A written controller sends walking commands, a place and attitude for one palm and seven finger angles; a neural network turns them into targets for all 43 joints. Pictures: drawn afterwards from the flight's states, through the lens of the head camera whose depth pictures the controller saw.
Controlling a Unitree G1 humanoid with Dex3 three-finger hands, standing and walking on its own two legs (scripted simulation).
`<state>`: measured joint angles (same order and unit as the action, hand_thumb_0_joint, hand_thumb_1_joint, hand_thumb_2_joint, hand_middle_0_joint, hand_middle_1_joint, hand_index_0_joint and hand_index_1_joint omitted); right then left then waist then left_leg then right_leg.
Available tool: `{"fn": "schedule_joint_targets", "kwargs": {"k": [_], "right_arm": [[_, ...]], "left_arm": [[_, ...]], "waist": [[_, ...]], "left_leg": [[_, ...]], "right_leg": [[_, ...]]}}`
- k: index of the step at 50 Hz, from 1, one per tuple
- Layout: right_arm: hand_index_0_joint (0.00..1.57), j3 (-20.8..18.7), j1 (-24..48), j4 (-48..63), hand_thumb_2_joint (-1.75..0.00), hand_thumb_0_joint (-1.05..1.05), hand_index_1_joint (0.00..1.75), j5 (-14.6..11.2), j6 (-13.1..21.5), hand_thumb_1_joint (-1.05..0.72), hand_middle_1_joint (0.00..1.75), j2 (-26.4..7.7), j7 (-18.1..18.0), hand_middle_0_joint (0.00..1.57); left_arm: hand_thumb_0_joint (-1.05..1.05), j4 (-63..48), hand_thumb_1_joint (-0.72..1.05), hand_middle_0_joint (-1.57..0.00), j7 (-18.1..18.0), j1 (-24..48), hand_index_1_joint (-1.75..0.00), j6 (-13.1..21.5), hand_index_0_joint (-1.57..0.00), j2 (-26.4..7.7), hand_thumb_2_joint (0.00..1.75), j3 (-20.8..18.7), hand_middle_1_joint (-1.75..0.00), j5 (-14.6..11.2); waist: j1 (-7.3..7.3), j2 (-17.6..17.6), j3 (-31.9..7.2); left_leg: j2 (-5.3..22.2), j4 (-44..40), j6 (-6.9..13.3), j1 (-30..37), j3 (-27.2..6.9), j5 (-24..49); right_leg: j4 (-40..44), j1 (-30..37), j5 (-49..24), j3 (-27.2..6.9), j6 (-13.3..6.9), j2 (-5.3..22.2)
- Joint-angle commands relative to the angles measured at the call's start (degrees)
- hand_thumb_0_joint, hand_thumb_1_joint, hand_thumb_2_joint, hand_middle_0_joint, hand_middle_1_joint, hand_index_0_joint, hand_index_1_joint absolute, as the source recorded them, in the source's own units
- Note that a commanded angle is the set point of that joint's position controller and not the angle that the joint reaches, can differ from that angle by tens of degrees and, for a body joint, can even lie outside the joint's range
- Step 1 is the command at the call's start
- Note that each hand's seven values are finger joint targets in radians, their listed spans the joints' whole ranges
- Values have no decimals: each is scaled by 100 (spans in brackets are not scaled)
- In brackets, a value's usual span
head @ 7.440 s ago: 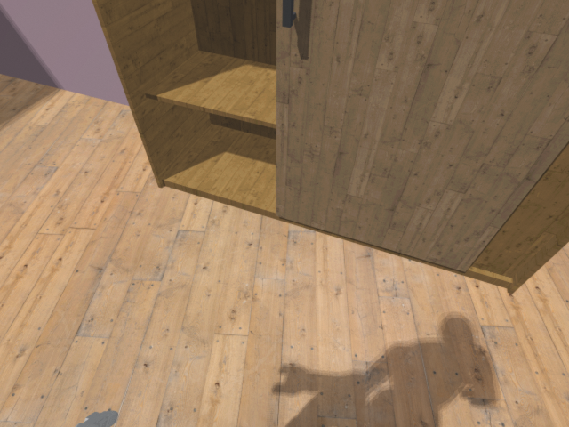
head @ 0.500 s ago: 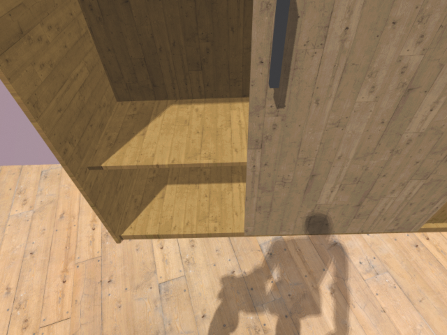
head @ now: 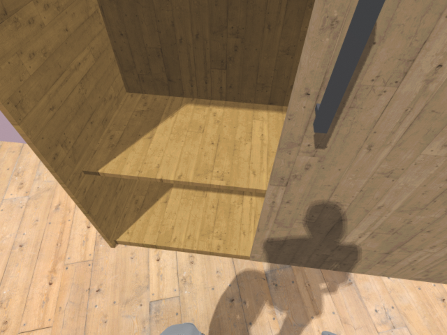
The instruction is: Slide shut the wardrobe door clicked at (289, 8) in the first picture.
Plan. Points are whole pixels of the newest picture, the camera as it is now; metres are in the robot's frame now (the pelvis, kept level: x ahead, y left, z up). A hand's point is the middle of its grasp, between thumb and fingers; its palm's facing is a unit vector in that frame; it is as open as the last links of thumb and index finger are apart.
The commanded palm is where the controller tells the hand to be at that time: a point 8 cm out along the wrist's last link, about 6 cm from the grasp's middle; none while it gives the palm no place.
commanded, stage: come to a stop and stand still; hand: right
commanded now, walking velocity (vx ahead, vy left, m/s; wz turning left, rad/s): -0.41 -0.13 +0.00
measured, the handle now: (342, 59) +0.47 -0.12 +0.26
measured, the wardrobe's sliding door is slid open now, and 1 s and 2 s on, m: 0.62 0.62 0.62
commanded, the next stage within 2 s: none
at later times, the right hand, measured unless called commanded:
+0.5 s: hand out of the picture +0.06 -0.26 -0.17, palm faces +0.06 +0.98 -0.20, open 7.3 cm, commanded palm none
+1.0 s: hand out of the picture +0.00 -0.17 -0.14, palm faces -0.01 +0.97 -0.23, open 7.3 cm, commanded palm none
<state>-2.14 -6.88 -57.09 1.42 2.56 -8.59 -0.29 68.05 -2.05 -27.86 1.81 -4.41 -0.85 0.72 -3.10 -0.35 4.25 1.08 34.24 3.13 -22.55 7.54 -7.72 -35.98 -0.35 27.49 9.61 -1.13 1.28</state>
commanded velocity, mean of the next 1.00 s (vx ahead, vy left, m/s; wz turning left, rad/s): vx -0.06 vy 0.06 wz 0.00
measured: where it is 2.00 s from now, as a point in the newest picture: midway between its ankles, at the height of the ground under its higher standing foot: outside the picture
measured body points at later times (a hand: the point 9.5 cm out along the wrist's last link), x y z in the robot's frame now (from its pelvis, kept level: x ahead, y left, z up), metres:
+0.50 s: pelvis +0.01 -0.06 +0.02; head +0.04 -0.10 +0.47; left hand +0.10 +0.17 -0.11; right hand +0.06 -0.31 -0.15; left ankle -0.01 +0.08 -0.65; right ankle +0.03 -0.15 -0.72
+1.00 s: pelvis -0.01 +0.01 +0.02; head -0.02 +0.03 +0.47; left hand -0.07 +0.23 -0.15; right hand +0.00 -0.22 -0.13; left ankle -0.05 +0.10 -0.72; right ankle +0.02 -0.15 -0.71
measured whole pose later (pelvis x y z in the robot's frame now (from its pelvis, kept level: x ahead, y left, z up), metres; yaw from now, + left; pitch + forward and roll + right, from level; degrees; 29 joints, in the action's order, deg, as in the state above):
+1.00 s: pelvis -0.01 +0.01 +0.02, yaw +2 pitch -1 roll -1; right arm -0.4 -16.3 -64.2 0.9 0.0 -7.2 -1.8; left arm 66.1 -1.7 -19.7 -2.5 -9.9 -1.8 1.1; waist -1.4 -3.0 -0.6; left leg -0.9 25.0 2.1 -7.5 1.5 -17.1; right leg -27.1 -14.4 12.8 -0.1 0.8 2.9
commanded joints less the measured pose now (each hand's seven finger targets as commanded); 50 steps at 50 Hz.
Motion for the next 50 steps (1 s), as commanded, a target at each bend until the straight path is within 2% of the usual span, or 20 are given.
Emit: {"fn": "schedule_joint_targets", "kwargs": {"k": [1, 4, 13, 16, 17, 18, 19, 20, 21, 23, 27, 33, 37, 40, 42, 43, 44, 45, 47, 50], "right_arm": [[20, -207, -1551, -182, -90, 0, 30, -62, 40, -90, 30, -1239, -232, 20], [20, -160, -545, 65, -90, 0, 30, -40, -135, -90, 30, -860, -315, 20], [20, -306, -231, 414, -90, 0, 30, 68, -335, -90, 30, -1095, -218, 20], [20, -323, -151, 459, -90, 0, 30, 32, -404, -90, 30, -1088, -196, 20], [20, -268, -331, 466, -90, 0, 30, -18, -438, -90, 30, -869, -175, 20], [20, -196, -696, 454, -90, 0, 30, -71, -477, -90, 30, -494, -152, 20], [20, -214, -616, 530, -90, 0, 30, -21, -568, -90, 30, -644, -169, 20], [20, -296, -602, 459, -90, 0, 30, 26, -641, -90, 30, -769, -176, 20], [20, -359, -789, 352, -90, 0, 30, 30, -629, -90, 30, -861, -128, 20], [20, -376, -1096, 139, -90, 0, 30, 27, -557, -90, 30, -937, -26, 20], [20, -341, -1201, 88, -90, 0, 30, 11, -531, -90, 30, -901, -31, 20], [20, -224, -960, 4, -90, 0, 30, -27, -560, -90, 30, -744, -8, 20], [20, -97, -986, -161, -90, 0, 30, -56, -547, -90, 30, -543, -19, 20], [20, -57, -1475, -439, -90, 0, 30, -76, -482, -90, 30, -470, -52, 20], [20, -39, -1757, -607, -90, 0, 30, -40, -370, -90, 30, -641, -111, 20], [20, -29, -1476, -551, -90, 0, 30, -34, -306, -90, 30, -866, -151, 20], [20, -6, -1254, -471, -90, 0, 30, -59, -282, -90, 30, -1011, -155, 20], [20, -43, -1121, -475, -90, 0, 30, -72, -218, -90, 30, -1019, -152, 20], [20, 36, -969, -552, -90, 0, 30, -85, -181, -90, 30, -686, -165, 20], [20, 78, -1110, -635, -90, 0, 30, -139, -121, -90, 30, -493, -189, 20]], "left_arm": [[0, -546, 90, -20, -61, -27, -30, -11, -20, -627, 90, -214, -30, -152], [0, -555, 90, -20, -43, 300, -30, -327, -20, -455, 90, -210, -30, -91], [0, -1090, 90, -20, 65, 894, -30, -424, -20, -653, 90, -308, -30, -50], [0, -1056, 90, -20, 76, 617, -30, -306, -20, -768, 90, -304, -30, -34], [0, -1069, 90, -20, 84, 619, -30, -233, -20, -1004, 90, -315, -30, -17], [0, -1272, 90, -20, 88, 947, -30, -186, -20, -1443, 90, -389, -30, 54], [0, -1483, 90, -20, 31, 1198, -30, -215, -20, -1775, 90, -418, -30, 102], [0, -1498, 90, -20, -56, 1462, -30, -212, -20, -1731, 90, -401, -30, 134], [0, -1575, 90, -20, -84, 1800, -30, -220, -20, -1622, 90, -338, -30, 132], [0, -1574, 90, -20, -94, 1884, -30, -159, -20, -1436, 90, -269, -30, 82], [0, -1329, 90, -20, -145, 1255, -30, -99, -20, -1383, 90, -281, -30, 37], [0, -1029, 90, -20, -170, 824, -30, -159, -20, -1438, 90, -319, -30, 34], [0, -879, 90, -20, -92, 909, -30, -240, -20, -1517, 90, -342, -30, 62], [0, -787, 90, -20, -33, 1086, -30, -263, -20, -1479, 90, -340, -30, 53], [0, -703, 90, -20, 6, 972, -30, -262, -20, -1149, 90, -299, -30, -13], [0, -680, 90, -20, 31, 882, -30, -265, -20, -826, 90, -226, -30, -58], [0, -698, 90, -20, 67, 948, -30, -272, -20, -673, 90, -139, -30, -38], [0, -704, 90, -20, 67, 1057, -30, -327, -20, -684, 90, -133, -30, 29], [0, -557, 90, -20, 49, 834, -30, -311, -20, -720, 90, -111, -30, 46], [0, -310, 90, -20, 5, 490, -30, -202, -20, -648, 90, -42, -30, 14]], "waist": [[591, 668, -1520], [217, 138, -588], [246, 1174, -910], [24, 1023, -956], [29, 171, -854], [202, -1553, -564], [125, -1720, -212], [238, -1422, -17], [429, -1058, 119], [487, -595, -114], [280, -765, -699], [63, -870, -592], [52, -1132, -460], [318, -992, -378], [396, -297, -403], [274, 465, -219], [232, 715, -114], [304, 1495, 137], [161, 1262, 494], [137, 607, 115]], "left_leg": [[2378, -755, 1420, 2259, -2223, 6243], [1900, -1212, 1058, 827, -1392, 4245], [1389, -1087, 804, 906, -1092, 2603], [1128, -562, 356, 514, -1039, 1177], [765, 30, 95, 131, -864, 108], [12, 926, -303, -447, -501, -2008], [-225, 1980, -353, -254, -848, -2590], [-199, 2637, -324, -296, -1309, -2266], [-216, 3034, -355, -517, -1388, -1816], [-188, 3325, -466, -727, -1287, -1219], [-139, 3134, -631, -928, -1279, -1060], [-5, 1826, -620, -473, -977, -1626], [-1, 686, -466, 326, -694, -1940], [-74, -584, -335, 1238, -500, -1205], [266, -1748, -250, 1959, -864, -583], [958, -2105, -6, 1654, -1673, -1015], [1342, -2414, 159, 899, -1919, -1555], [1244, -2644, 218, 427, -2122, -1780], [1063, -2425, 293, 343, -1879, -1058], [673, -1768, 52, 844, -1281, 227]], "right_leg": [[-3197, -1860, 711, -1240, 104, -38], [-2897, -1968, 349, -1218, 193, 136], [-1406, -1910, -236, -807, 360, -54], [590, -906, -1581, -719, 331, -30], [1364, -551, -2043, -1085, 270, 349], [2024, -1037, -2611, -2643, -99, 1637], [2448, -2071, -2373, -3335, -501, 2219], [2570, -2392, -1873, -3239, -482, 2114], [2483, -2272, -1464, -2885, -462, 1813], [2301, -1657, -1773, -2265, -441, 1456], [2080, -361, -3056, -1927, -390, 1420], [1996, 6, -3749, -1963, -675, 1520], [2228, -681, -2158, -1985, -664, 1382], [2291, -1455, -888, -1969, -467, 1164], [1658, -1911, -658, -1495, -51, 636], [1156, -2088, -696, -1089, 175, 250], [924, -1671, -686, -915, 225, 106], [699, -1640, -707, -952, 205, 86], [657, -1516, -1205, -1064, 172, 199], [1227, -1079, -2361, -1132, 205, 259]]}}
